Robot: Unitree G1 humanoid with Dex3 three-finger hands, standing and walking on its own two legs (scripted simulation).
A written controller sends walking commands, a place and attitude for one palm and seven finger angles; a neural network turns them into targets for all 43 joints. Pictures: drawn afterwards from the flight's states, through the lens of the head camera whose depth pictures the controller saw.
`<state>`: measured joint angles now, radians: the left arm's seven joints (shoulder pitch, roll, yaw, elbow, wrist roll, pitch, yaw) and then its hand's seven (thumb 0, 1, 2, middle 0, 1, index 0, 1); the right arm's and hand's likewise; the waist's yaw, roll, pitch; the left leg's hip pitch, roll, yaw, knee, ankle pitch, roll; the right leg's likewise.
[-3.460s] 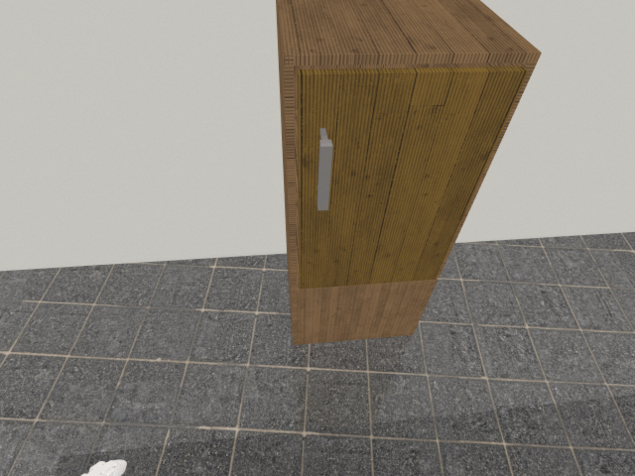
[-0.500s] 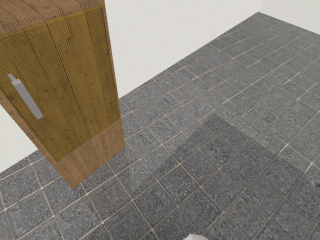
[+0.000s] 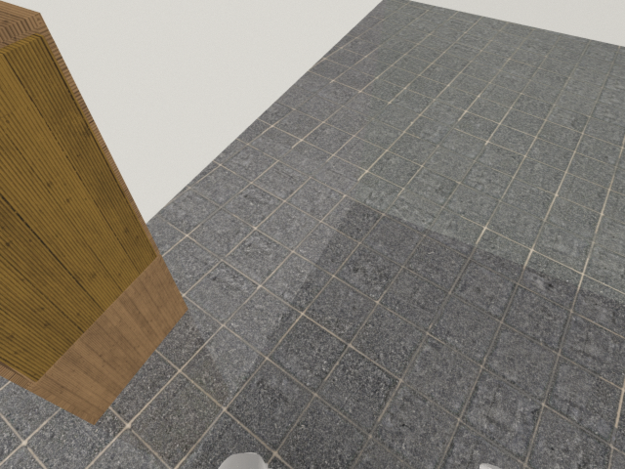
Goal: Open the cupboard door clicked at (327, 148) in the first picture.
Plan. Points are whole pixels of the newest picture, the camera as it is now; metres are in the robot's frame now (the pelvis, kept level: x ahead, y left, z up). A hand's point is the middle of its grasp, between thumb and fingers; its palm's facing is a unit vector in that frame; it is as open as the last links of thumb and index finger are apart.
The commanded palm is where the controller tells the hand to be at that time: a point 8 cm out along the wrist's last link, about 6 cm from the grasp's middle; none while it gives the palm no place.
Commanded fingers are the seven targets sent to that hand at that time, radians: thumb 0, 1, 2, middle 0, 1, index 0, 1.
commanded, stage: walk to a spot facing it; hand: left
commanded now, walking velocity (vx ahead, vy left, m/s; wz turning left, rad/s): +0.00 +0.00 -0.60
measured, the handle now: out of the picture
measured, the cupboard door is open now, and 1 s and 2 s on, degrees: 0 0 0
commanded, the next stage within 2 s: turn to face it in 1.94 s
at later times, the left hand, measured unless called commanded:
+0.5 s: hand out of the picture +0.11 +0.23 -0.17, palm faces -0.27 -0.95 -0.18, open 7.4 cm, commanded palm none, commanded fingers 0.00 0.90 0.90 -0.20 -0.30 -0.20 -0.30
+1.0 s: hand out of the picture +0.13 +0.14 -0.15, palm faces -0.50 -0.84 -0.21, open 7.4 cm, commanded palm none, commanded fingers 0.00 0.90 0.90 -0.20 -0.30 -0.20 -0.30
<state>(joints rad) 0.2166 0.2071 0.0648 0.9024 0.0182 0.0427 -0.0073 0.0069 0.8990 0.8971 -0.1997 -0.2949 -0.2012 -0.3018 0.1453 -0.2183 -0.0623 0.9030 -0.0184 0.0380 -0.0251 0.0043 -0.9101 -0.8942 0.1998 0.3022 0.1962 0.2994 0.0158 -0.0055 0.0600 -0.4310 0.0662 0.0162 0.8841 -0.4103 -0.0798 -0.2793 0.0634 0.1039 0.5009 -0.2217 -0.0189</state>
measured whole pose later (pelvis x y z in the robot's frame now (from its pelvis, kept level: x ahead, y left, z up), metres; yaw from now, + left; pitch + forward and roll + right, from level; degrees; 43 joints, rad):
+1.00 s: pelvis -0.03 +0.01 +0.01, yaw -35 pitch +0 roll +0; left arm 0.27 0.18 0.06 0.93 0.02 0.00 -0.02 0.01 0.90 0.90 -0.20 -0.29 -0.20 -0.30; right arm 0.20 -0.23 -0.08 0.93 -0.04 0.03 0.01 0.01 -0.91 -0.89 0.20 0.30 0.20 0.30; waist 0.02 0.01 0.02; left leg -0.46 0.11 0.04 0.94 -0.36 -0.09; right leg -0.21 0.05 0.05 0.44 -0.22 -0.05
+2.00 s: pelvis +0.17 -0.22 +0.00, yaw -68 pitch +0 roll +0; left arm 0.23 0.20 0.08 0.99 0.01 -0.06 0.00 -0.01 0.94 0.90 -0.20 -0.29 -0.20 -0.30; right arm 0.19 -0.16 -0.06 0.94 -0.03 -0.03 -0.01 0.00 -0.91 -0.89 0.20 0.30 0.19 0.30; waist -0.02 0.02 0.04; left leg -0.63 0.19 0.04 1.11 -0.24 -0.07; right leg -0.20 0.08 -0.06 0.45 -0.25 -0.10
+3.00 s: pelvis +0.22 -0.34 +0.01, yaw -43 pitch +1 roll +2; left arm 0.21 0.19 0.06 0.91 0.01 0.04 0.03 0.01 0.90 0.90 -0.20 -0.29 -0.20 -0.30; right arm 0.29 -0.25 -0.11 0.96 -0.03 0.08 0.01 0.00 -0.91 -0.89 0.20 0.30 0.20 0.30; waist -0.05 0.06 0.01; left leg -0.59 -0.07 -0.05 1.07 -0.34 -0.05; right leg -0.16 -0.03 -0.06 0.44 -0.30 -0.03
